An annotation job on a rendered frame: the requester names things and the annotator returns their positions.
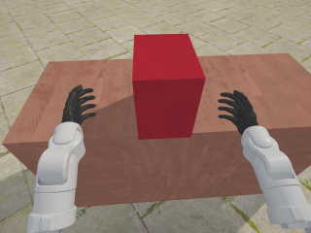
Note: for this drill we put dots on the right robot hand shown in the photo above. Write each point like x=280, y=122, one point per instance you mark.
x=243, y=111

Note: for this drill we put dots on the right robot forearm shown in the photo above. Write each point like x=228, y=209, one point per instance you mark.
x=285, y=200

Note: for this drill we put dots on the pedestal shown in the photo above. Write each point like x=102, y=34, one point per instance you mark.
x=118, y=168

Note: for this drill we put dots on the left robot hand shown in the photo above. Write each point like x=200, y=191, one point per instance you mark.
x=73, y=109

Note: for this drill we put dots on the carton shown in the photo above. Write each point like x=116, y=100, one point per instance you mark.
x=167, y=81

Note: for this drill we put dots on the left robot forearm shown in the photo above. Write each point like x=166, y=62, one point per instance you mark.
x=56, y=179

